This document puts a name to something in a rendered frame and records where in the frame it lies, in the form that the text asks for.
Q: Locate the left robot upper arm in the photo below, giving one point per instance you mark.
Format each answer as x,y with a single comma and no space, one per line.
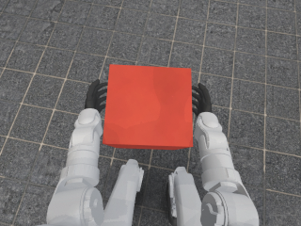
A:
81,206

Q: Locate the robot left forearm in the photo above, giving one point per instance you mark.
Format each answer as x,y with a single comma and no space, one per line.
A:
81,168

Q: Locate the carton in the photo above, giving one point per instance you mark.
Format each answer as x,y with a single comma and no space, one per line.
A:
148,107

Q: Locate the right robot thigh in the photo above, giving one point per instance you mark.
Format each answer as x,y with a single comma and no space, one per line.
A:
182,189

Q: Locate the right robot upper arm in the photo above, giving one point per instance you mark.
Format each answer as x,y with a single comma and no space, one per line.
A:
220,208

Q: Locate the robot right forearm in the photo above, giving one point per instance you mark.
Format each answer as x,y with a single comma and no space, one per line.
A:
218,172

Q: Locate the left robot hand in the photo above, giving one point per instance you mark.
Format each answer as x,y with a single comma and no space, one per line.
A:
93,100

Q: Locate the robot right shin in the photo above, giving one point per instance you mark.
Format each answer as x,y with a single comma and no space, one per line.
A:
172,202

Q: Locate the right robot hand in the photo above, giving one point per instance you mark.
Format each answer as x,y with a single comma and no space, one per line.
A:
204,100

